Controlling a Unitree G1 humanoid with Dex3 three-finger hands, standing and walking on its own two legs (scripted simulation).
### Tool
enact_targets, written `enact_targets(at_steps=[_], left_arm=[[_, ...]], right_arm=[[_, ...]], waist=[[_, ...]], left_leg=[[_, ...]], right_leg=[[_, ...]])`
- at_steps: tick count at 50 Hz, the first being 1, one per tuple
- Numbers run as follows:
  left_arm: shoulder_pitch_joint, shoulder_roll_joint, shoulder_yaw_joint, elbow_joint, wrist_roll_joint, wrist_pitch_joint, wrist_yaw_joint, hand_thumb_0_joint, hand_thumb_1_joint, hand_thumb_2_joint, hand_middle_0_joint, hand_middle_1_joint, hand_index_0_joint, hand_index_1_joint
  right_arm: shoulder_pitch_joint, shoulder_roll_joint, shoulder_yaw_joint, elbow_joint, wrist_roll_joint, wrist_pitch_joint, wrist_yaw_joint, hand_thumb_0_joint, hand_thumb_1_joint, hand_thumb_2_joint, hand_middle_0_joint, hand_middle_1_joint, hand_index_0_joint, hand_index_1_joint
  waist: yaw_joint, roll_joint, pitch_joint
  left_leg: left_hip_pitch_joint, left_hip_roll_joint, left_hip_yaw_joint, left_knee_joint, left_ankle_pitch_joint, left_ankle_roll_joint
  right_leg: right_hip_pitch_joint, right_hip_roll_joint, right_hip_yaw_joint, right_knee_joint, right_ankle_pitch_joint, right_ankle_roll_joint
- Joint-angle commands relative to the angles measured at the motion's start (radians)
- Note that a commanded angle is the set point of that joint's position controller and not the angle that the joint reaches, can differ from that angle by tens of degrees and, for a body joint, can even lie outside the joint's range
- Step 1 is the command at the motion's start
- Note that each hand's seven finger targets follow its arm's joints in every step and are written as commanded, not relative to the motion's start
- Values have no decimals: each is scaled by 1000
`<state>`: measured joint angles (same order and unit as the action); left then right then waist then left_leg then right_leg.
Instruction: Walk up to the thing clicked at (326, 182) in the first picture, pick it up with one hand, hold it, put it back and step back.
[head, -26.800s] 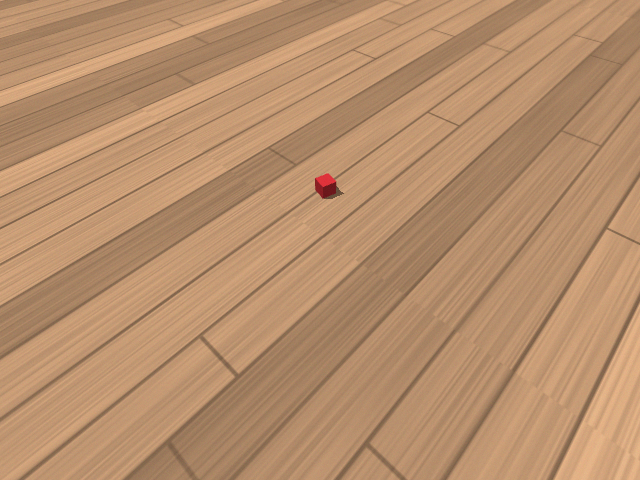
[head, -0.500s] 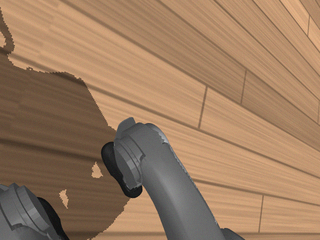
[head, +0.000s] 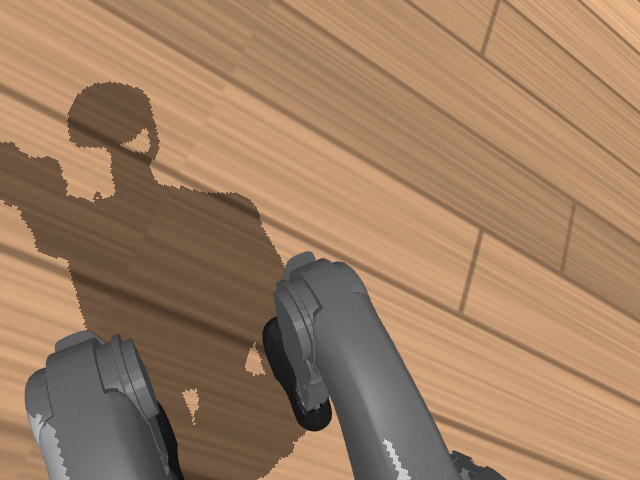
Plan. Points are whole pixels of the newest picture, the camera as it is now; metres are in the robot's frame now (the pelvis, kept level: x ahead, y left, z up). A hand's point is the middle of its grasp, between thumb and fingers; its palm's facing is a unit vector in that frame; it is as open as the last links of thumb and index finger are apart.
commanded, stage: settle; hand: left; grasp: from above
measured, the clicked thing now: out of the picture +0.51 +0.32 -0.22
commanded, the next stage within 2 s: lift in 0.16 s
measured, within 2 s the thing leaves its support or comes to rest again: neither
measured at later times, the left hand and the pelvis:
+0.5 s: hand out of the picture +0.50 +0.31 -0.12, palm faces -0.27 -0.32 -0.91, open 9.7 cm; pelvis +0.00 -0.01 +0.01, yaw +4 degrees
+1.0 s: hand out of the picture +0.42 +0.30 +0.04, palm faces -0.31 -0.27 -0.91, open 9.7 cm; pelvis +0.00 -0.01 +0.13, yaw +8 degrees
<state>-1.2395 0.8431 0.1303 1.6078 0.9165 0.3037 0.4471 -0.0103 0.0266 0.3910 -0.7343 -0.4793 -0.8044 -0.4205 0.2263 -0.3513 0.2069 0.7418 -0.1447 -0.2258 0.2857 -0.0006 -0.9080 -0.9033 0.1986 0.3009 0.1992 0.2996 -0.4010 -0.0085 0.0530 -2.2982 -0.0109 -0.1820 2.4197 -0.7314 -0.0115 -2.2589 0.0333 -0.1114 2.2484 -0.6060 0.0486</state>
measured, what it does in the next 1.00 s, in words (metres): rises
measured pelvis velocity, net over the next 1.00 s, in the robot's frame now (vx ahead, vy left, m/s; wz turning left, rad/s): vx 0.00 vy -0.01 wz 0.14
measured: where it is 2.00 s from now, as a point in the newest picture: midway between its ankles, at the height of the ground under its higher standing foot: (239, 436)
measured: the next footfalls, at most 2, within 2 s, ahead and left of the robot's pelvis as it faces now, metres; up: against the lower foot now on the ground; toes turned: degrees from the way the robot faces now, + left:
none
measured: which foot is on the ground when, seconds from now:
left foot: down 0.00-1.00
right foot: down 0.00-1.00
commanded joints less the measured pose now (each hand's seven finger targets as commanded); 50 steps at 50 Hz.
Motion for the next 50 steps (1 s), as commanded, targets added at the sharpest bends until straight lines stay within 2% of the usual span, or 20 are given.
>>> enact_targets(at_steps=[1,3,6,11,12,13,14,15,16,19,21,25,26,27,33,37,41,42,46,50], left_arm=[[-378,167,-21,-159,31,-14,36,0,632,676,-1052,-584,-1049,-588],[-411,153,-29,-176,35,-13,40,0,583,658,-1026,-567,-1019,-574],[-400,189,4,-165,34,-11,46,0,567,644,-1010,-542,-1002,-550],[-410,194,6,-171,34,0,39,0,521,654,-993,-524,-976,-542],[-398,189,12,-175,40,4,39,0,583,574,-1007,-604,-1031,-588],[-390,195,21,-180,38,9,39,0,504,613,-931,-530,-951,-524],[-375,181,11,-171,32,13,31,0,566,533,-999,-576,-1021,-552],[-364,193,19,-176,29,15,25,0,493,582,-931,-496,-941,-490],[-367,180,16,-193,27,17,18,0,553,502,-988,-561,-1011,-537],[-389,175,17,-287,26,17,-15,0,524,466,-916,-586,-955,-544],[-355,139,-4,-291,28,18,-46,0,528,466,-916,-591,-957,-546],[-304,129,-4,-330,37,8,-89,0,508,496,-925,-566,-951,-537],[-275,71,-30,-313,37,4,-100,0,506,502,-929,-564,-953,-538],[-279,72,-34,-356,40,-2,-111,0,520,488,-936,-563,-963,-534],[-216,7,-38,-454,18,0,-123,0,533,509,-952,-561,-971,-539],[-180,-66,-72,-485,-14,10,-134,0,548,515,-975,-525,-985,-512],[-130,-73,-94,-604,-24,13,-161,0,561,510,-980,-538,-994,-522],[-113,-107,-109,-603,-28,15,-167,0,553,537,-974,-555,-986,-541],[-1,-62,-95,-692,-28,30,-181,0,593,523,-1012,-520,-1020,-510],[80,-123,-117,-757,-41,76,-178,0,610,555,-1035,-534,-1040,-528]], right_arm=[[253,-294,-100,42,-2,-1,-23,0,-893,-900,200,300,199,300],[237,-285,-102,23,-3,-8,-31,0,-895,-901,200,300,199,300],[257,-279,-110,51,-7,-8,-40,0,-892,-900,200,300,199,300],[240,-265,-125,32,-3,-9,-57,0,-894,-901,200,300,199,300],[256,-264,-125,38,-4,-6,-57,0,-926,-913,199,300,198,300],[251,-263,-128,31,3,-2,-58,0,-879,-892,201,300,200,300],[251,-255,-129,33,1,0,-58,0,-924,-913,199,300,198,300],[252,-255,-136,35,6,3,-62,0,-880,-893,201,300,200,300],[247,-251,-139,29,8,7,-63,0,-924,-912,199,300,198,300],[256,-241,-156,24,25,22,-64,0,-912,-905,199,300,199,300],[259,-233,-167,26,36,34,-63,0,-912,-905,199,300,199,300],[263,-228,-196,28,61,71,-71,0,-912,-906,199,300,199,300],[244,-223,-205,15,65,78,-72,0,-913,-907,199,300,199,300],[249,-212,-208,14,67,84,-74,0,-913,-907,199,300,199,300],[227,-196,-252,-3,97,111,-97,0,-911,-907,199,300,199,300],[204,-171,-260,-3,110,115,-120,0,-909,-907,199,300,199,300],[173,-158,-270,-20,126,121,-150,0,-909,-907,200,300,199,300],[170,-153,-272,-23,129,123,-157,0,-910,-907,199,300,199,300],[125,-137,-275,-51,149,137,-196,0,-906,-905,200,300,199,300],[84,-105,-267,-64,165,148,-240,0,-904,-904,200,300,199,300]], waist=[[-44,442,-660],[-47,444,-694],[-35,409,-703],[2,397,-778],[1,384,-794],[17,374,-814],[13,373,-803],[28,357,-814],[32,368,-826],[60,400,-914],[62,381,-910],[108,379,-928],[107,368,-899],[108,353,-916],[156,338,-942],[147,262,-898],[185,255,-938],[174,228,-924],[225,187,-919],[235,166,-893]], left_leg=[[463,16,79,-300,185,13],[472,13,96,-291,204,14],[433,7,109,-292,189,20],[426,8,136,-286,200,24],[424,6,138,-281,238,26],[421,6,138,-278,237,29],[413,6,144,-284,241,29],[411,6,145,-291,233,32],[427,6,146,-295,243,29],[492,5,150,-303,293,29],[489,2,155,-315,309,31],[543,-1,154,-354,316,27],[519,-7,161,-366,295,27],[532,-7,163,-374,292,30],[642,-12,147,-489,225,26],[617,-19,153,-540,169,36],[697,-18,163,-605,159,36],[704,-18,156,-620,158,38],[772,-16,152,-717,138,40],[878,-13,153,-825,131,37]], right_leg=[[383,32,-84,-173,159,-82],[414,33,-74,-178,176,-82],[422,28,-61,-183,157,-77],[486,30,-33,-206,158,-74],[502,27,-34,-201,197,-71],[504,24,-31,-202,195,-70],[526,25,-26,-208,203,-69],[529,25,-23,-218,190,-68],[529,23,-22,-214,199,-70],[552,19,-18,-211,239,-75],[570,19,-16,-215,258,-76],[537,15,-20,-229,247,-88],[525,12,-17,-243,224,-92],[547,13,-11,-256,228,-86],[517,-3,-8,-321,158,-93],[562,-2,9,-399,112,-85],[652,-1,29,-481,93,-84],[666,-3,27,-499,96,-82],[753,-1,41,-587,71,-79],[857,0,48,-699,65,-76]])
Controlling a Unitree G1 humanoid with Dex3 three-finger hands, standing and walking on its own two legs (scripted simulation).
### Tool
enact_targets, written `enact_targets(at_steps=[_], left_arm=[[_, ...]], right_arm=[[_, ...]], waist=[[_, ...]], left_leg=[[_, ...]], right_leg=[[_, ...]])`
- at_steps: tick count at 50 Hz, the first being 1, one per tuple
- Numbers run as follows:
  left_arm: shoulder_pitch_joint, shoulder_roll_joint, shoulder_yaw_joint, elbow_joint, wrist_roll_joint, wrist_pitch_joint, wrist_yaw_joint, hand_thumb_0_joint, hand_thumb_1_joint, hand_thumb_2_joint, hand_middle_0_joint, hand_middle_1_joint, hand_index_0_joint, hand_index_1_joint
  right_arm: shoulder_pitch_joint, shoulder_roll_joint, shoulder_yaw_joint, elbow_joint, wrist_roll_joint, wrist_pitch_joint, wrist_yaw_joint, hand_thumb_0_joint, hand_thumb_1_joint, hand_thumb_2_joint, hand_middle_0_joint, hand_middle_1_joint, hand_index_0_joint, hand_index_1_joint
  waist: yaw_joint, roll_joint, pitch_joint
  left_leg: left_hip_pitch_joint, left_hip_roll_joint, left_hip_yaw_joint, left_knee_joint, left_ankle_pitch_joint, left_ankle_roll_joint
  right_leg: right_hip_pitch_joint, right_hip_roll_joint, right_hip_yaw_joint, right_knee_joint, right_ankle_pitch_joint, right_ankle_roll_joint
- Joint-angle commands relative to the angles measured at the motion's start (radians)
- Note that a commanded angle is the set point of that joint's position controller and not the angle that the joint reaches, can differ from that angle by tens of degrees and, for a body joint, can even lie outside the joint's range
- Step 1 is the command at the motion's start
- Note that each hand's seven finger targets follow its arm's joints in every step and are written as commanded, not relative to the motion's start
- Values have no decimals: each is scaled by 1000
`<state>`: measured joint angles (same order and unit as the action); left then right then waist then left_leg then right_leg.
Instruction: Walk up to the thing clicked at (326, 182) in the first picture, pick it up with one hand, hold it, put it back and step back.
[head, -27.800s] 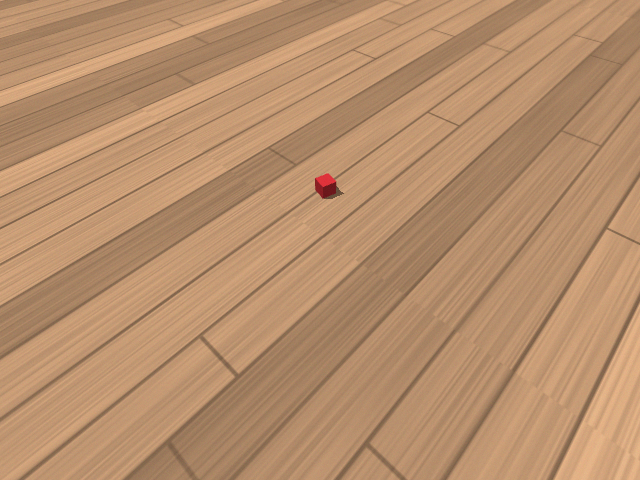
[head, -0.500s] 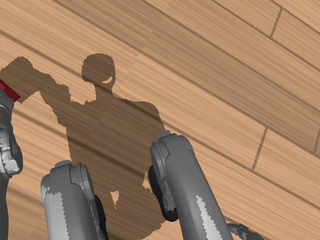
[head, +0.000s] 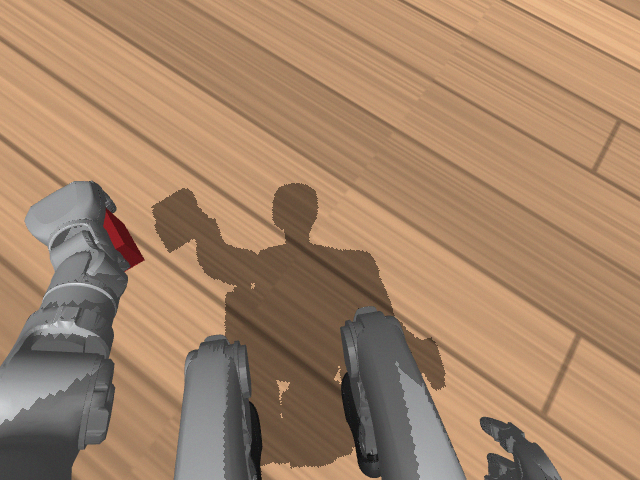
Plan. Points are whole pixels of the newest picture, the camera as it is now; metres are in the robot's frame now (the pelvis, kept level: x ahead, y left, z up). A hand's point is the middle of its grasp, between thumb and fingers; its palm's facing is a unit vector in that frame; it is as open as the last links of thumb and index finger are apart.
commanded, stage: lift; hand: left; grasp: from above
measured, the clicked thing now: (101, 246) +0.46 +0.26 -0.13
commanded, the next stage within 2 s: hold in 0.92 s
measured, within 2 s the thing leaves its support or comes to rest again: neither
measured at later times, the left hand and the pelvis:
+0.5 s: hand (6, 217) +0.40 +0.23 +0.10, palm faces -0.37 -0.27 -0.89, open 9.7 cm; pelvis +0.05 -0.01 +0.20, yaw +1 degrees
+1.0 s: hand out of the picture +0.40 +0.22 +0.19, palm faces -0.37 -0.28 -0.88, open 9.7 cm; pelvis +0.08 +0.00 +0.27, yaw +1 degrees
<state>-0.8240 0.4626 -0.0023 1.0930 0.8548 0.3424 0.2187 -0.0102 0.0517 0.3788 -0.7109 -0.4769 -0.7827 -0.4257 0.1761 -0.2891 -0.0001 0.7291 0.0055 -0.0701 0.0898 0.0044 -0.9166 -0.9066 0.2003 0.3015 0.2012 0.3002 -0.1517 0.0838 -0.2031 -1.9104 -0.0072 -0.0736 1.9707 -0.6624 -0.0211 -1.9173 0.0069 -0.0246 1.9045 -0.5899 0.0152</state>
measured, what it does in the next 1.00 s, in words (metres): rises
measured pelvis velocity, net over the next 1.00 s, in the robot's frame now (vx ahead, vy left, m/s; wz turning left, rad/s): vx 0.08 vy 0.00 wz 0.03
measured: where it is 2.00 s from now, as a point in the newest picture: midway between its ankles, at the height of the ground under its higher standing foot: (308, 459)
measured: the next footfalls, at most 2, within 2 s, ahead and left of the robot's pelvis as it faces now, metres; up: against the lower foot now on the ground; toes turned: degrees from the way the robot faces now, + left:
none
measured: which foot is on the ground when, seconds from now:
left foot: down 0.00-1.00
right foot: down 0.00-1.00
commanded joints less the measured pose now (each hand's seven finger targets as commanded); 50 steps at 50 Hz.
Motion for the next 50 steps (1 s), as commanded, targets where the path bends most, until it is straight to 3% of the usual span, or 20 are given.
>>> enact_targets(at_steps=[1,3,6,10,14,18,21,24,26,27,33,37,42,50], left_arm=[[-324,226,-1,-261,13,47,48,0,619,553,-1043,-526,-1048,-520],[-297,218,-6,-278,-4,66,50,0,617,613,-1050,-554,-1049,-554],[-227,217,-10,-283,-9,90,55,0,624,584,-1054,-543,-1058,-539],[-187,134,-69,-319,-22,99,42,0,634,631,-1069,-562,-1065,-567],[-110,90,-86,-298,-42,104,48,0,654,662,-1085,-560,-1077,-569],[-102,49,-108,-278,-55,106,68,0,634,646,-1053,-589,-1056,-587],[-69,20,-114,-241,-63,112,89,0,617,611,-1032,-573,-1038,-567],[-92,30,-115,-249,-62,115,103,0,633,625,-1028,-614,-1041,-600],[-54,-20,-134,-228,-69,117,102,0,666,610,-1055,-594,-1069,-579],[-62,15,-122,-233,-66,117,105,0,666,625,-1060,-593,-1071,-582],[-26,11,-129,-235,-52,95,90,0,609,586,-1016,-534,-1020,-530],[1,-13,-137,-234,-57,86,85,0,615,587,-1029,-514,-1027,-515],[-2,-46,-149,-236,-72,102,90,0,625,557,-1025,-506,-1033,-498],[10,-46,-154,-261,-63,106,80,0,614,526,-1025,-448,-1024,-448]], right_arm=[[133,-158,-58,-49,18,-9,-55,0,-904,-904,200,300,199,300],[113,-146,-53,-47,23,-9,-76,0,-902,-903,200,300,200,300],[94,-128,-47,-39,32,-17,-100,0,-904,-903,200,300,200,300],[84,-114,-47,-25,46,-25,-131,0,-903,-903,200,300,200,300],[82,-104,-44,-7,51,-36,-154,0,-898,-902,200,300,200,300],[92,-93,-40,15,52,-49,-171,0,-896,-902,200,300,200,300],[101,-82,-38,29,48,-59,-177,0,-897,-901,200,300,200,300],[112,-85,-36,33,45,-61,-181,0,-897,-902,200,300,200,300],[124,-76,-33,37,44,-62,-177,0,-896,-900,200,300,200,300],[129,-85,-34,31,45,-59,-178,0,-895,-900,200,300,200,300],[139,-85,-38,18,43,-51,-172,0,-888,-896,200,300,200,300],[129,-80,-41,2,42,-48,-165,0,-885,-895,201,300,200,300],[135,-85,-42,9,47,-48,-155,0,-883,-892,201,300,200,300],[105,-90,-43,-3,44,-53,-133,0,-879,-891,201,300,200,300]], waist=[[-17,70,-637],[-14,45,-615],[17,21,-601],[14,46,-523],[25,24,-442],[20,0,-378],[32,-6,-357],[45,7,-351],[39,-18,-327],[46,-26,-328],[60,-21,-280],[75,-37,-244],[69,-75,-247],[87,-60,-203]], left_leg=[[517,-15,53,-395,79,46],[554,-13,52,-436,85,47],[620,-14,69,-497,128,48],[766,-9,49,-625,133,40],[885,-2,25,-743,167,32],[968,3,47,-822,238,35],[1036,0,54,-886,284,32],[1116,-3,70,-942,345,33],[1157,-4,70,-976,399,33],[1181,-6,76,-989,425,36],[1284,-10,74,-1092,494,33],[1339,-10,72,-1165,501,31],[1415,-10,75,-1217,573,33],[1493,-10,76,-1303,582,25]], right_leg=[[548,27,-38,-380,63,-43],[608,28,-30,-436,63,-39],[722,29,-16,-510,98,-36],[775,32,-19,-603,110,-41],[850,32,-19,-697,139,-43],[958,33,-11,-800,202,-40],[1041,27,-3,-866,243,-40],[1124,28,0,-930,302,-38],[1173,27,-2,-963,359,-34],[1212,26,4,-985,392,-31],[1324,20,10,-1070,454,-30],[1394,20,11,-1131,458,-29],[1472,20,15,-1185,541,-22],[1516,21,11,-1242,521,-29]])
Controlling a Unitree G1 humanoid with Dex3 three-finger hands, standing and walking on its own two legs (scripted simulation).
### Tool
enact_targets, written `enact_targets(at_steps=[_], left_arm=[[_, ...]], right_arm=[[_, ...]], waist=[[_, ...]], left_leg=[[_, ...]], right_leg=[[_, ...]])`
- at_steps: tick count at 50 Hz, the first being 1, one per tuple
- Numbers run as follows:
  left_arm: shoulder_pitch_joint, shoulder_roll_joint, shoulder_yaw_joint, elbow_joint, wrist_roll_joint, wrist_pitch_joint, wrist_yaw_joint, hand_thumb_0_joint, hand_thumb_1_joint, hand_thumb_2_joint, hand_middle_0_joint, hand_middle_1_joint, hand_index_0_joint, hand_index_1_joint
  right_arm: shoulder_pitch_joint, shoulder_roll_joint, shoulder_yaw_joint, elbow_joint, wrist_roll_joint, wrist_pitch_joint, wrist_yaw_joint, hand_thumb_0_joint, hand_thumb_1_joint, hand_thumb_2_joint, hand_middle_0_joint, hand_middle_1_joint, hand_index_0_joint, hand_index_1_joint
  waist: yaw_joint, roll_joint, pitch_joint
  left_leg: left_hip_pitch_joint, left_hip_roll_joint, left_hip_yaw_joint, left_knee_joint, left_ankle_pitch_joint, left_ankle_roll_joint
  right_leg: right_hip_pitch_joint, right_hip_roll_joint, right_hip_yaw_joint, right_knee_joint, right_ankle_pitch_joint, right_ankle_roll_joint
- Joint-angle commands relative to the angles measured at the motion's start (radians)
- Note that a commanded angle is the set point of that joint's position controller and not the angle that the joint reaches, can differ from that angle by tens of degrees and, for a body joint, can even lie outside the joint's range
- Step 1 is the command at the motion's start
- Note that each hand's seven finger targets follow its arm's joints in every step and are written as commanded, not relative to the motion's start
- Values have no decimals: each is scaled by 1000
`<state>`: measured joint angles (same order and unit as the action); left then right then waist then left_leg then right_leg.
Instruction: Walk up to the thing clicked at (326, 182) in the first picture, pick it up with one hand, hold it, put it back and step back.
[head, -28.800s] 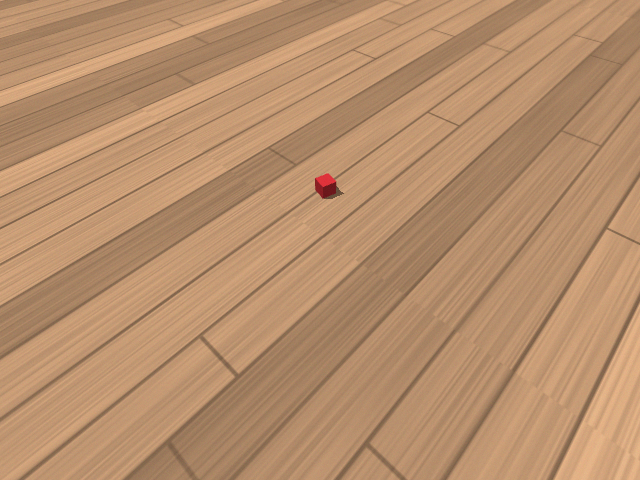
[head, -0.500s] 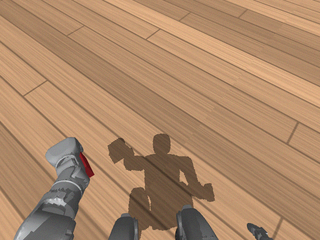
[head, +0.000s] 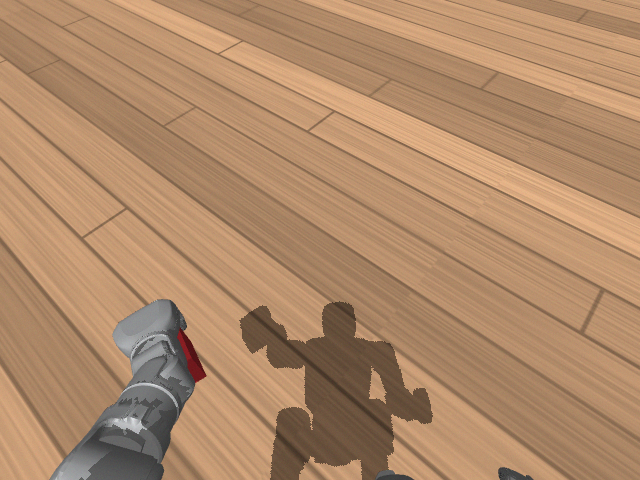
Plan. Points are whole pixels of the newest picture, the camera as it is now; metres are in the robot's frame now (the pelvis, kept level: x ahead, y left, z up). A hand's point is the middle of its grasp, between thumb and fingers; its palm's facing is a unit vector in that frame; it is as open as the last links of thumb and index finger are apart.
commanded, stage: hold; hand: left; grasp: from above
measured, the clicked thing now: (169, 361) +0.33 +0.23 -0.12
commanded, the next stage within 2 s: crouch in 1.92 s
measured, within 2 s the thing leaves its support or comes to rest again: neither
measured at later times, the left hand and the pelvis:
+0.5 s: hand (162, 348) +0.32 +0.21 -0.04, palm faces -0.36 -0.25 -0.90, open 9.7 cm; pelvis +0.00 +0.00 +0.02, yaw +0 degrees
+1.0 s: hand (159, 351) +0.30 +0.21 -0.02, palm faces -0.35 -0.26 -0.90, open 9.7 cm; pelvis +0.00 +0.00 +0.03, yaw +0 degrees
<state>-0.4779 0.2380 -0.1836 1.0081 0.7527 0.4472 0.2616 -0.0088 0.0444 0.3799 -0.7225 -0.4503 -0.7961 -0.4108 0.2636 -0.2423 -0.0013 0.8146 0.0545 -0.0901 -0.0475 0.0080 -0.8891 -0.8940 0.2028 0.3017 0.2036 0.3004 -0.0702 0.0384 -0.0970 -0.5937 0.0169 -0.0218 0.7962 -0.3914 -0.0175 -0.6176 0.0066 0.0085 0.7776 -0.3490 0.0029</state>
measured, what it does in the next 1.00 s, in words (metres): stands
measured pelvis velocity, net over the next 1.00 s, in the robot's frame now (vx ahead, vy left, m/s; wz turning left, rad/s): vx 0.00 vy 0.00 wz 0.00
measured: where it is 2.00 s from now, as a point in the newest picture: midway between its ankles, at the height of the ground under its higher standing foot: outside the picture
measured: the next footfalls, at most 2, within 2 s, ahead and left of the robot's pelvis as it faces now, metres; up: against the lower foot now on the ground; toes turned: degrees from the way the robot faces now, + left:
none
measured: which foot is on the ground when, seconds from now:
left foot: down 0.00-1.00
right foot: down 0.00-1.00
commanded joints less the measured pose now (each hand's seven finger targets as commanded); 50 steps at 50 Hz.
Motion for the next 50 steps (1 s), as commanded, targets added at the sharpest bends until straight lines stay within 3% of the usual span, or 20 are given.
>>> enact_targets(at_steps=[1,4,9,11,13,14,18,23,25,29,30,32,34,38,50], left_arm=[[-339,177,25,-184,36,0,34,0,624,519,-1033,-440,-1033,-439],[-335,172,12,-203,51,-1,20,0,529,491,-960,-452,-959,-452],[-308,169,3,-220,59,-5,-4,0,520,456,-951,-439,-954,-436],[-313,192,10,-276,61,-8,-10,0,531,446,-955,-438,-959,-433],[-294,165,-8,-263,70,-3,-19,0,525,462,-956,-439,-957,-437],[-293,188,3,-287,71,-1,-17,0,548,472,-971,-459,-974,-455],[-299,190,6,-317,69,19,-17,0,548,490,-970,-467,-972,-464],[-288,151,-17,-299,62,51,-23,0,529,481,-961,-458,-960,-457],[-300,177,-7,-341,58,58,-29,0,524,514,-951,-485,-951,-484],[-289,153,-22,-327,57,75,-41,0,555,489,-968,-481,-971,-477],[-282,170,-14,-353,56,75,-43,0,555,496,-977,-467,-975,-469],[-258,149,-25,-330,58,84,-46,0,553,495,-969,-484,-970,-481],[-292,164,-21,-383,50,82,-51,0,561,483,-977,-476,-978,-475],[-279,165,-22,-380,66,94,-56,0,580,516,-993,-490,-990,-491],[-262,164,-33,-435,61,128,-78,0,588,537,-1010,-487,-1002,-495]], right_arm=[[9,-139,-42,-97,-3,-35,6,0,-880,-892,201,300,200,300],[-4,-138,-41,-104,-3,-32,12,0,-886,-893,201,300,200,300],[-18,-142,-40,-121,-4,-30,21,0,-887,-894,200,300,200,300],[-32,-143,-42,-135,-2,-26,22,0,-886,-894,200,300,200,300],[-38,-138,-38,-137,-3,-25,25,0,-887,-895,200,300,200,300],[-43,-142,-38,-146,-3,-24,26,0,-889,-895,200,300,200,300],[-58,-139,-37,-149,0,-27,31,0,-888,-895,200,300,200,300],[-73,-137,-31,-147,-1,-33,39,0,-890,-896,200,300,200,300],[-83,-141,-33,-150,1,-35,42,0,-889,-896,200,300,200,300],[-91,-137,-30,-151,0,-42,49,0,-890,-896,200,300,200,300],[-98,-135,-28,-152,1,-43,49,0,-890,-896,200,300,200,300],[-105,-136,-26,-158,1,-42,51,0,-891,-897,200,300,200,300],[-107,-136,-25,-163,-1,-45,54,0,-892,-897,200,300,200,300],[-113,-136,-25,-161,2,-45,58,0,-892,-898,200,300,199,300],[-152,-135,-16,-180,3,-52,64,0,-896,-900,200,300,199,300]], waist=[[7,-13,-300],[5,-12,-290],[8,-41,-269],[24,-4,-283],[15,-34,-251],[26,-30,-248],[37,-27,-259],[27,-52,-221],[46,-37,-249],[35,-52,-222],[54,-35,-229],[43,-66,-209],[52,-45,-223],[49,-47,-232],[59,-50,-195]], left_leg=[[187,-35,27,-137,306,19],[209,-35,29,-155,314,19],[232,-34,22,-183,308,20],[254,-37,29,-192,319,20],[249,-36,25,-203,320,21],[252,-39,28,-212,304,22],[273,-41,31,-229,310,22],[281,-38,31,-246,320,26],[298,-42,31,-255,322,25],[306,-40,31,-265,325,26],[314,-39,31,-269,327,23],[311,-41,31,-274,321,28],[324,-40,32,-280,322,27],[336,-44,38,-280,337,30],[354,-41,37,-314,296,33]], right_leg=[[224,21,-21,-120,273,-17],[232,22,-20,-137,279,-15],[249,22,-17,-161,270,-13],[272,20,-14,-171,279,-13],[280,22,-13,-180,283,-11],[291,19,-11,-189,270,-11],[326,18,-4,-205,279,-7],[333,17,-4,-223,292,-6],[361,14,-1,-233,295,-4],[361,16,0,-242,297,-3],[371,14,-2,-240,294,-4],[368,13,0,-254,294,-1],[380,13,-2,-257,292,-2],[391,10,7,-262,319,3],[398,11,-3,-296,267,0]])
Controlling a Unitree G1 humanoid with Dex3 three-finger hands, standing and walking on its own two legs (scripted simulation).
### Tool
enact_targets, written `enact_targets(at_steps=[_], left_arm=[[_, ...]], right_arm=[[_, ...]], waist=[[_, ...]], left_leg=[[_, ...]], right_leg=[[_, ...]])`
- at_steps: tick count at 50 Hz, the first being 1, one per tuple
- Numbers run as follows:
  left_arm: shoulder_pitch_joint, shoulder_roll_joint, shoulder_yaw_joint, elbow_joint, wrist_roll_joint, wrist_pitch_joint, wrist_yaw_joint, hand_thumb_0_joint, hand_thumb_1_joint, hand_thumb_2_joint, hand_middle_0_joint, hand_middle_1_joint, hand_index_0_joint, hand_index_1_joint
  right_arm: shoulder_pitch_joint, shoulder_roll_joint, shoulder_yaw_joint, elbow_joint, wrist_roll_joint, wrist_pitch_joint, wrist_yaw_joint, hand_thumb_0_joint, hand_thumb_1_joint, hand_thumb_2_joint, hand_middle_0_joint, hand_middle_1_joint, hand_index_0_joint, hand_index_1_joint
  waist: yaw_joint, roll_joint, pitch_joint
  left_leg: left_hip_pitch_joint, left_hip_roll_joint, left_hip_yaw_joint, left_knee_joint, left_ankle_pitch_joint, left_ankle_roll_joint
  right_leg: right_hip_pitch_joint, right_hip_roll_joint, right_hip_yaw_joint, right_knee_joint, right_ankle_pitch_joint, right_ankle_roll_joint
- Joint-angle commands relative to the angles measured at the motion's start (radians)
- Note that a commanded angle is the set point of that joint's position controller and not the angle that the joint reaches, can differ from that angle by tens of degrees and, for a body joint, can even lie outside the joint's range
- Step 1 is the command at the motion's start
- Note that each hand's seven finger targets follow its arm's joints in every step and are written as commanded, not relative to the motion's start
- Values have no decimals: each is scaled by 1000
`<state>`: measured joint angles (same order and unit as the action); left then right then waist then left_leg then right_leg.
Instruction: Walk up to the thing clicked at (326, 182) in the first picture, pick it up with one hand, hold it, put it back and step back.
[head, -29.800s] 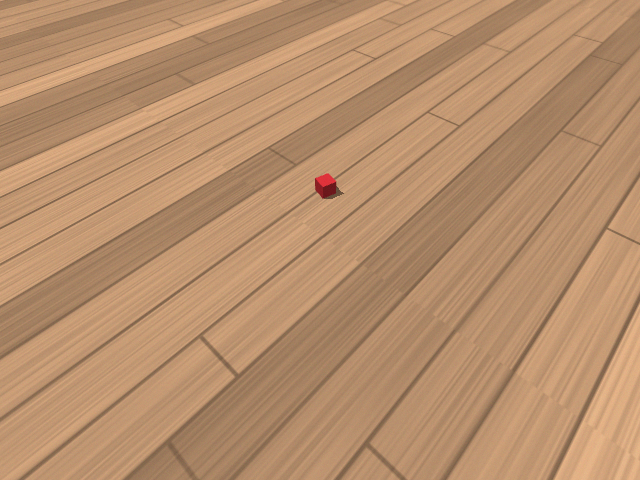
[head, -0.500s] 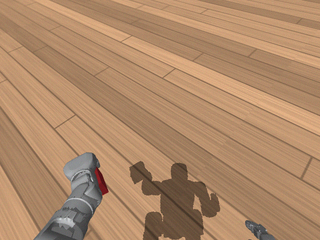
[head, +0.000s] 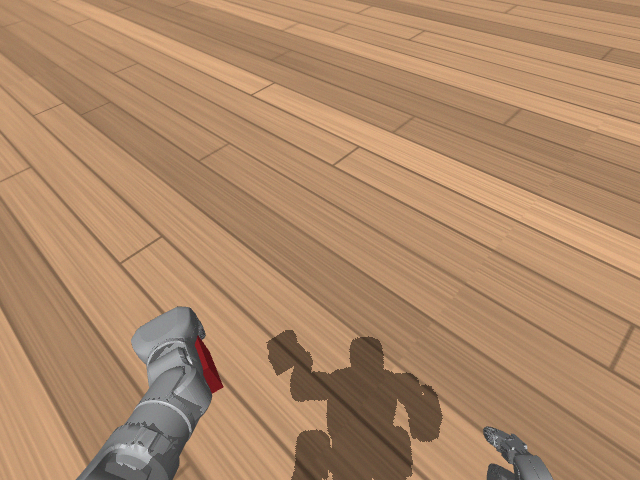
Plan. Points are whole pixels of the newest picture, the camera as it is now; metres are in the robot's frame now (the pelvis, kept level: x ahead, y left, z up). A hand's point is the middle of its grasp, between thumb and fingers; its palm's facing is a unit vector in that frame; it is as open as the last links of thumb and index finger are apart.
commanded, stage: hold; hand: left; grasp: from above
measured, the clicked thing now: (187, 370) +0.31 +0.22 -0.09
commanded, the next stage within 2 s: crouch in 0.92 s
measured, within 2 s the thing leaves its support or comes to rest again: neither
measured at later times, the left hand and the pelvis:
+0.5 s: hand (175, 357) +0.30 +0.22 -0.03, palm faces -0.35 -0.26 -0.90, open 9.7 cm; pelvis +0.00 +0.01 +0.00, yaw +0 degrees
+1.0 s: hand (174, 349) +0.31 +0.22 -0.02, palm faces -0.37 -0.25 -0.90, open 9.7 cm; pelvis +0.01 +0.01 +0.00, yaw +0 degrees
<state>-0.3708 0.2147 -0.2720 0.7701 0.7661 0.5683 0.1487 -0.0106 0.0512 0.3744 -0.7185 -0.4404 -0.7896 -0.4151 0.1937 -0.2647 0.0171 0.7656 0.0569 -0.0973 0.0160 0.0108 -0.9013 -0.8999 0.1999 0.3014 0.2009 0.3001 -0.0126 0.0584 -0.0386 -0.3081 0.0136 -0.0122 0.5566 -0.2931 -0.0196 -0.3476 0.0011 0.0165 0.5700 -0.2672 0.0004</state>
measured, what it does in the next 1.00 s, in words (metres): stands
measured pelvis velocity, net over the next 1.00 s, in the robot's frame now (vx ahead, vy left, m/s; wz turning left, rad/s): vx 0.01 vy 0.01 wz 0.00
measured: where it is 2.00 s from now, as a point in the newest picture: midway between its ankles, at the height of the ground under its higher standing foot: outside the picture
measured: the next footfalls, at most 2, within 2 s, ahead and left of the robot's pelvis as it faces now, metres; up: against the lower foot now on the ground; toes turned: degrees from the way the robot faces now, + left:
none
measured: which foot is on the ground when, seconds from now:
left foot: down 0.00-1.00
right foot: down 0.00-1.00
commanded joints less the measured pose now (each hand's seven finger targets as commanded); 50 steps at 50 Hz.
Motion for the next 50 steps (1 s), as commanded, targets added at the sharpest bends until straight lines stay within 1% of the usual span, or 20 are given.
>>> enact_targets(at_steps=[1,4,7,10,13,14,19,21,22,24,28,31,37,40,41,43,46,47,49,50], left_arm=[[-379,185,50,-224,49,7,31,0,589,539,-1014,-472,-1003,-482],[-369,196,51,-252,60,9,19,0,604,558,-1031,-471,-1016,-485],[-355,182,37,-252,62,10,7,0,606,552,-1039,-470,-1024,-484],[-342,203,47,-278,71,13,-3,0,599,562,-1025,-483,-1013,-496],[-362,192,37,-307,74,23,-12,0,621,568,-1037,-498,-1027,-508],[-336,185,34,-266,76,29,-16,0,607,591,-1039,-492,-1023,-509],[-361,205,39,-313,73,35,-38,0,624,610,-1050,-505,-1033,-522],[-335,178,21,-290,76,46,-48,0,652,591,-1068,-509,-1056,-521],[-369,208,37,-330,76,42,-49,0,657,599,-1073,-507,-1059,-522],[-314,194,31,-276,82,55,-56,0,626,625,-1056,-508,-1037,-527],[-378,210,34,-331,85,55,-71,0,661,645,-1078,-532,-1062,-549],[-380,204,27,-300,88,52,-82,0,648,635,-1067,-532,-1051,-548],[-388,200,28,-296,89,46,-90,0,666,669,-1082,-556,-1065,-572],[-396,226,45,-288,88,42,-88,0,670,651,-1083,-551,-1068,-566],[-391,212,37,-263,84,41,-88,0,661,681,-1083,-561,-1064,-580],[-414,184,18,-307,88,35,-90,0,684,675,-1092,-574,-1076,-590],[-386,217,43,-306,88,31,-87,0,654,679,-1081,-556,-1059,-578],[-380,199,31,-306,92,34,-88,0,658,679,-1086,-549,-1063,-572],[-389,231,46,-307,102,33,-85,0,647,681,-1075,-551,-1052,-574],[-382,221,44,-302,97,33,-86,0,641,676,-1078,-538,-1052,-563]], right_arm=[[-85,-110,-35,-134,0,-45,0,0,-894,-899,200,300,199,300],[-90,-112,-36,-137,1,-45,-1,0,-896,-900,199,300,199,300],[-97,-111,-31,-143,-1,-47,-2,0,-899,-901,199,300,199,300],[-105,-110,-30,-149,2,-46,-3,0,-899,-902,199,300,199,300],[-109,-107,-32,-151,2,-45,-2,0,-898,-901,199,300,199,300],[-106,-109,-28,-151,1,-46,0,0,-900,-902,199,300,199,300],[-120,-106,-28,-162,5,-45,-2,0,-899,-902,199,300,199,300],[-128,-103,-22,-166,5,-46,-2,0,-902,-903,199,300,199,300],[-127,-105,-25,-169,6,-45,-3,0,-903,-903,199,300,199,300],[-129,-104,-22,-170,5,-45,-4,0,-901,-903,199,300,199,300],[-124,-104,-26,-171,6,-44,-1,0,-903,-903,199,300,199,300],[-119,-106,-25,-164,4,-47,-3,0,-903,-903,199,300,199,300],[-119,-101,-25,-174,4,-49,-5,0,-904,-904,199,300,199,300],[-113,-104,-29,-170,2,-47,-6,0,-905,-905,199,300,199,300],[-107,-105,-27,-168,1,-48,-6,0,-906,-905,199,300,199,300],[-106,-102,-33,-171,3,-45,-4,0,-906,-905,199,300,199,300],[-107,-104,-34,-176,2,-45,-4,0,-906,-905,199,300,199,300],[-108,-103,-34,-180,2,-42,-3,0,-905,-905,199,300,199,300],[-104,-105,-33,-176,1,-39,-4,0,-907,-905,199,300,199,300],[-106,-105,-33,-175,0,-37,-3,0,-905,-905,199,300,199,300]], waist=[[7,-51,-262],[13,-44,-286],[3,-64,-243],[17,-48,-266],[9,-50,-266],[4,-69,-241],[18,-52,-242],[11,-77,-231],[18,-50,-245],[21,-67,-222],[17,-48,-267],[16,-54,-237],[22,-50,-258],[24,-45,-254],[12,-72,-242],[18,-39,-265],[27,-28,-266],[23,-34,-270],[27,-43,-266],[24,-46,-259]], left_leg=[[72,-37,27,-75,197,34],[95,-38,27,-74,233,32],[83,-36,21,-82,207,34],[97,-37,24,-85,221,32],[107,-37,25,-81,236,33],[99,-36,24,-87,229,34],[104,-36,23,-95,211,33],[107,-36,23,-98,208,37],[114,-36,24,-101,209,34],[100,-32,19,-104,219,31],[133,-35,26,-97,259,34],[119,-27,16,-103,256,29],[128,-30,17,-101,274,28],[128,-29,24,-101,285,29],[121,-26,17,-102,281,28],[134,-32,26,-97,291,30],[136,-29,25,-103,296,25],[143,-31,27,-102,301,27],[137,-27,22,-102,308,26],[136,-28,25,-101,304,27]], right_leg=[[139,16,-11,-88,184,2],[150,18,-12,-85,216,1],[137,20,-17,-96,189,1],[159,18,-15,-96,198,0],[155,20,-15,-99,217,2],[149,21,-17,-103,208,1],[154,21,-19,-112,184,2],[157,19,-19,-116,182,3],[156,20,-18,-114,182,1],[158,24,-23,-112,183,-1],[172,22,-19,-109,227,-1],[160,27,-25,-107,213,-3],[179,26,-25,-107,229,-3],[184,25,-27,-108,242,-4],[177,28,-27,-107,239,-2],[182,22,-25,-108,255,-3],[185,25,-26,-107,251,-7],[188,24,-26,-110,258,-7],[193,27,-27,-108,261,-6],[196,25,-27,-110,259,-6]])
